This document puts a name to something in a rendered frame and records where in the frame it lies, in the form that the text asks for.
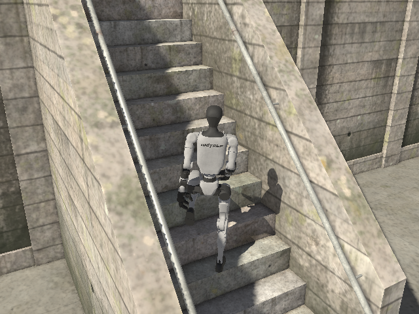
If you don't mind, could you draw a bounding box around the left robot upper arm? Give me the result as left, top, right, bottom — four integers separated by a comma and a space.
183, 132, 199, 169

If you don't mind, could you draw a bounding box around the right robot foot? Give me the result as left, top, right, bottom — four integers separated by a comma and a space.
215, 255, 226, 273

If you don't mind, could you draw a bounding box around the right robot forearm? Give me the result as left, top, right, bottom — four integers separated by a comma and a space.
225, 162, 236, 177

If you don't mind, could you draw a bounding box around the right robot upper arm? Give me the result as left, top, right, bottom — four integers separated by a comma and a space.
226, 134, 238, 170

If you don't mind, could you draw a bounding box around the left robot forearm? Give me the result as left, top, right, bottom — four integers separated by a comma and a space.
178, 160, 190, 192

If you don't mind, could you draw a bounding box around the humanoid robot head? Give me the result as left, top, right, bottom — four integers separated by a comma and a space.
202, 105, 224, 137

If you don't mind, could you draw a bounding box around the robot left hand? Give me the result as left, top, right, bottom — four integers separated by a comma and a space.
177, 192, 193, 210

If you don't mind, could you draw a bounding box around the robot right hand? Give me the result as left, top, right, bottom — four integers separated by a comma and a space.
218, 170, 230, 181

